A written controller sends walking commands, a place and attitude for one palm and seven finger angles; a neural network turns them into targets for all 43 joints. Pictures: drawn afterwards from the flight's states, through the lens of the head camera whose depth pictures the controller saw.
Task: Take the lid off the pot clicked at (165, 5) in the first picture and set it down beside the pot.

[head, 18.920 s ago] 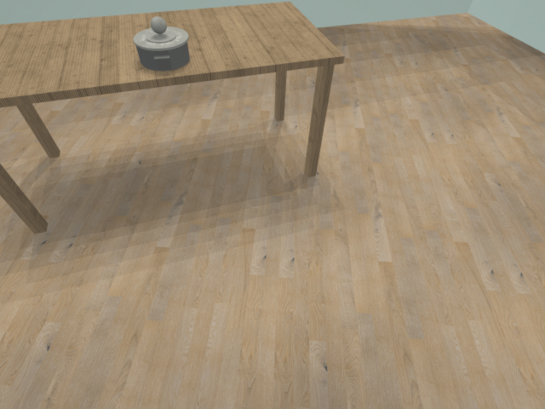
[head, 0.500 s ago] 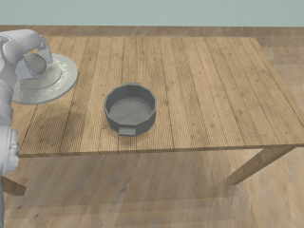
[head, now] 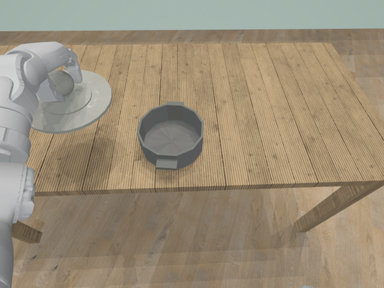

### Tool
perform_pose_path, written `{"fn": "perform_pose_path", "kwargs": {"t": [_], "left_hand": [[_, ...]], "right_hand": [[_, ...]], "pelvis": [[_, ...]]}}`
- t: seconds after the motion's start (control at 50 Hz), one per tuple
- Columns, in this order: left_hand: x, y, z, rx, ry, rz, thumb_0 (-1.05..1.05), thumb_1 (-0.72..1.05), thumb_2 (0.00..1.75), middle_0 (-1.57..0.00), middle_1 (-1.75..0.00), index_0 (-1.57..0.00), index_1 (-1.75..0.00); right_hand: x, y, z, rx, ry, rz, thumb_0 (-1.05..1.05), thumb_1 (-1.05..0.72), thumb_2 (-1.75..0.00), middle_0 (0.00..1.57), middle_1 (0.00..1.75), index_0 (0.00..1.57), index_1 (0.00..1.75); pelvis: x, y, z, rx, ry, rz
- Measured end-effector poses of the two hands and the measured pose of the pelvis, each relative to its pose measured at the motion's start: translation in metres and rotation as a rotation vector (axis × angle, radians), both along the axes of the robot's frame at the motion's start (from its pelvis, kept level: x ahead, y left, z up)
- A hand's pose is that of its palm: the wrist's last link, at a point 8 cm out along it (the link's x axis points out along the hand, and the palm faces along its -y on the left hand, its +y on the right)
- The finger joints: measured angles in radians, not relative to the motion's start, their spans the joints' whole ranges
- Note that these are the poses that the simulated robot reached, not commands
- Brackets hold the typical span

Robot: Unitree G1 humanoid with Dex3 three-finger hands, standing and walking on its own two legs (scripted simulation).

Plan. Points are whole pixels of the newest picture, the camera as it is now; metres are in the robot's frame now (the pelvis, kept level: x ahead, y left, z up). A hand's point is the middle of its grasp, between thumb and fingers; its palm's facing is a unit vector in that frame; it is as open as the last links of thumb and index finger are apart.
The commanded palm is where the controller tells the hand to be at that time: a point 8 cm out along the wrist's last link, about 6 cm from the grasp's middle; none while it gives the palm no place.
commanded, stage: lower the lid onto the table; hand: left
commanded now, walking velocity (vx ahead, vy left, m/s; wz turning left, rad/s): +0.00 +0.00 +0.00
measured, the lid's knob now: (59, 83) +0.50 +0.27 +0.13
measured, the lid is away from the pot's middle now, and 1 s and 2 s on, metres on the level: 0.22 0.24 0.23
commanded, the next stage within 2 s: none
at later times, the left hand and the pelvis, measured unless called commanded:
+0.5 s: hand (58, 101) +0.47 +0.27 +0.12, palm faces -0.41 -0.07 -0.91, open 8.1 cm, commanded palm +0.48 +0.27 +0.19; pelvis +0.00 -0.01 +0.00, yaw -1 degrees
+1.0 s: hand (59, 116) +0.45 +0.28 +0.09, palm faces -0.45 -0.08 -0.89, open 8.1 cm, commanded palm +0.48 +0.28 +0.15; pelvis +0.00 -0.01 +0.00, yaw -1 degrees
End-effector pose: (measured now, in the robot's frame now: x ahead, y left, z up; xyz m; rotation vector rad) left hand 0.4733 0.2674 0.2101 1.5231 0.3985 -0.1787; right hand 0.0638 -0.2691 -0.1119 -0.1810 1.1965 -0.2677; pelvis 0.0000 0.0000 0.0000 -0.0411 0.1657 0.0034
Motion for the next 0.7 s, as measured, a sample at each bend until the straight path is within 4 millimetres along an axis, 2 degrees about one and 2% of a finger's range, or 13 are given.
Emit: {"fn": "perform_pose_path", "kwargs": {"t": [0.14,0.42,0.7], "left_hand": [[-0.005,0.003,-0.013,-0.025,0.034,0.031,-0.01,0.23,0.76,-0.58,-0.93,-0.57,-0.94],[-0.004,0.006,-0.027,-0.033,0.047,0.027,0.00,0.23,0.76,-0.58,-0.93,-0.57,-0.94],[-0.008,0.005,-0.046,-0.020,0.062,0.003,0.00,0.23,0.76,-0.58,-0.93,-0.57,-0.94]], "right_hand": [[-0.004,-0.003,0.001,-0.007,0.000,-0.007,0.01,-0.91,-0.90,0.20,0.30,0.21,0.30],[-0.027,-0.028,0.004,-0.066,0.067,-0.050,0.01,-0.91,-0.90,0.20,0.30,0.20,0.30],[-0.019,-0.027,0.002,-0.055,0.058,-0.057,0.01,-0.91,-0.90,0.20,0.30,0.20,0.30]], "pelvis": [[-0.002,-0.005,0.000,0.003,-0.003,-0.006],[0.003,-0.013,-0.001,0.001,0.002,-0.013],[0.004,-0.017,-0.001,0.001,0.011,-0.019]]}}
